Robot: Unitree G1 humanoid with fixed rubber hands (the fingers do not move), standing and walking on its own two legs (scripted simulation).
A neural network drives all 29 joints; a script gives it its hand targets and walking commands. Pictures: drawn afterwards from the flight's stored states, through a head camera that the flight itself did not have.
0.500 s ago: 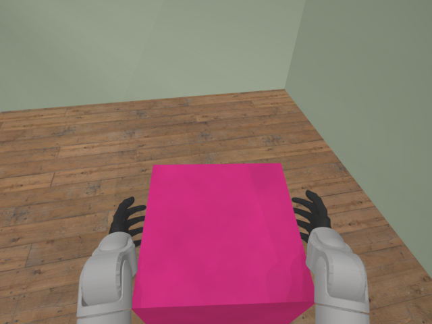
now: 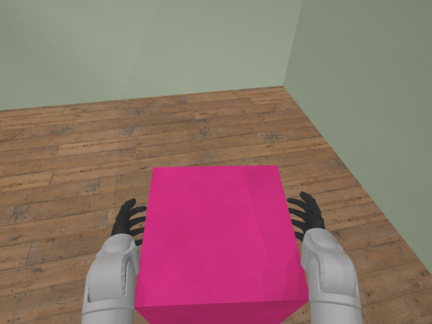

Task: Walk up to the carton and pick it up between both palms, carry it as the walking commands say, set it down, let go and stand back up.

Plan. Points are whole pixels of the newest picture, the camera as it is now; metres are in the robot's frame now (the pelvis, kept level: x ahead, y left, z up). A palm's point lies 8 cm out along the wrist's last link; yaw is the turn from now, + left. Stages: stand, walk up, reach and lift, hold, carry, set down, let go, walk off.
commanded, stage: carry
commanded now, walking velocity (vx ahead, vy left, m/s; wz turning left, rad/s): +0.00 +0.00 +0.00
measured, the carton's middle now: (217, 248) +0.30 +0.00 -0.05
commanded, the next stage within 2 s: hold in 0.52 s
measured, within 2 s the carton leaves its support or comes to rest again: neither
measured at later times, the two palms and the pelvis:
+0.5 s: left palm (126, 242) +0.27 +0.17 +0.03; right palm (312, 239) +0.27 -0.17 +0.04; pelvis +0.00 +0.00 +0.00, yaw +0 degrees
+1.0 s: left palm (145, 219) +0.30 +0.14 +0.06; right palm (330, 221) +0.30 -0.21 +0.05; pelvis +0.00 -0.03 +0.01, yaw +8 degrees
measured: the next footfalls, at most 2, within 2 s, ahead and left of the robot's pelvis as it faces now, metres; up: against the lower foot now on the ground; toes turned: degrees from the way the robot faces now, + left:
none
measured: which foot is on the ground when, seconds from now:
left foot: down 0.00-1.00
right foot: down 0.00-1.00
